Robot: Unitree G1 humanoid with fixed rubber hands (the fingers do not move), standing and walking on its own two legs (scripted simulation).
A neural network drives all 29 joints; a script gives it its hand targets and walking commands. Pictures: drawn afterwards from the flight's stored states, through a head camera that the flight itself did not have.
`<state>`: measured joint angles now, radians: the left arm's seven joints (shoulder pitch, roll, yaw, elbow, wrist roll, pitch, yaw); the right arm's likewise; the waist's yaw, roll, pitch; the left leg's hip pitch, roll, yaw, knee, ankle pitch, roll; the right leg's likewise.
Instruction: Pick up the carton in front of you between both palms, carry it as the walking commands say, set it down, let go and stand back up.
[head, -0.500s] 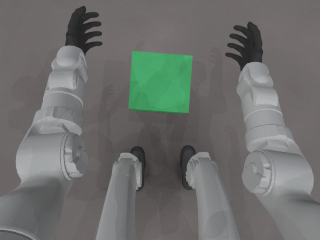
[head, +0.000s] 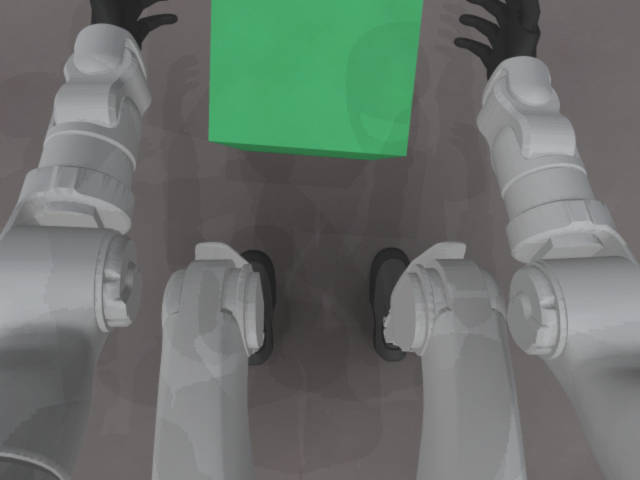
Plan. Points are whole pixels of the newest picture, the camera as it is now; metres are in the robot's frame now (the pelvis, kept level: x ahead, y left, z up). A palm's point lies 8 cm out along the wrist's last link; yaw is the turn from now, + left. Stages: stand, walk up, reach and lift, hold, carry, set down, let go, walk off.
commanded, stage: reach and lift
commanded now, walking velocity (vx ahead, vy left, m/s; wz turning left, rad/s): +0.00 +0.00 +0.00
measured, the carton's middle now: (313, 76) +0.52 +0.03 -0.29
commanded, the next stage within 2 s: none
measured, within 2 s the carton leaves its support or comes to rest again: leaves its support in 1.04 s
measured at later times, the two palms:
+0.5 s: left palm (166, 35) +0.54 +0.20 -0.23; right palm (474, 58) +0.53 -0.16 -0.22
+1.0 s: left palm (184, 30) +0.55 +0.18 -0.22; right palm (450, 50) +0.53 -0.13 -0.21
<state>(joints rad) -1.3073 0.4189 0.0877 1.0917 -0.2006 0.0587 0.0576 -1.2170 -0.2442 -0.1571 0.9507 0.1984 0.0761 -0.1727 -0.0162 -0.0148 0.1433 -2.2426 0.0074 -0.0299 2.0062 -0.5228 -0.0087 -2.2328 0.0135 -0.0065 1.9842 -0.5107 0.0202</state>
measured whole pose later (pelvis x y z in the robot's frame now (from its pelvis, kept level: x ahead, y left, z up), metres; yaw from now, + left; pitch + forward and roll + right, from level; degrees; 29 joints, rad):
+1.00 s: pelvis -0.01 +0.01 -0.05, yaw -1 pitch +37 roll -3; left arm -1.55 0.35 0.00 1.26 -0.17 0.08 0.10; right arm -1.47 -0.21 -0.23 1.15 0.14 0.07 -0.18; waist -0.01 -0.04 0.33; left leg -2.32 0.00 -0.03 2.20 -0.53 0.01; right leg -2.30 0.02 0.00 2.17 -0.52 0.04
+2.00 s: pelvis +0.03 -0.01 +0.16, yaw +4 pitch +37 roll -1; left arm -0.78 -0.02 0.37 0.64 0.18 0.37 0.03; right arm -0.74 0.11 -0.44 0.58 -0.17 0.36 -0.08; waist -0.01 -0.02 -0.25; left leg -1.67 -0.04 -0.06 1.52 -0.49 -0.02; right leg -1.65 0.06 0.05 1.52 -0.52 0.03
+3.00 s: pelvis +0.09 -0.01 +0.35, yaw +5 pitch -4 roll +0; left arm -0.32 -0.17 0.31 0.41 0.31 0.61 -0.01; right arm -0.33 0.17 -0.32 0.42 -0.30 0.60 0.01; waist 0.00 -0.01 -0.02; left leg -0.20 -0.02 -0.07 0.48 -0.22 -0.01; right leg -0.18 0.02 0.07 0.49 -0.24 0.00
